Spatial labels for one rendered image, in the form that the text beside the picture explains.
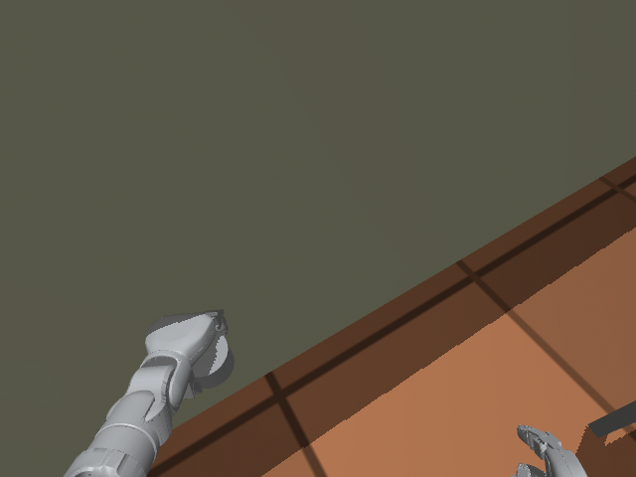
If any left robot arm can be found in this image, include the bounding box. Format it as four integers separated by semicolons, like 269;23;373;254
64;350;192;477

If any left robot hand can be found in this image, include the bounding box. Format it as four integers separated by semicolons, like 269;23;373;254
145;309;228;399

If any tin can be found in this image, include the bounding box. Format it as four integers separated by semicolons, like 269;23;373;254
192;331;235;389

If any right robot hand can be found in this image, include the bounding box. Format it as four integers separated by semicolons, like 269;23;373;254
511;425;588;477

